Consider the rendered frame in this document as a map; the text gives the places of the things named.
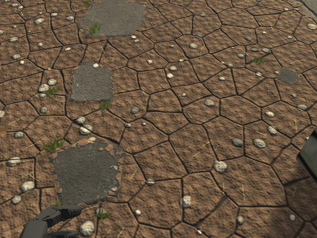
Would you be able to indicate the left robot hand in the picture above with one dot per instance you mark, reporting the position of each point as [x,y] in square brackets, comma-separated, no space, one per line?
[49,217]

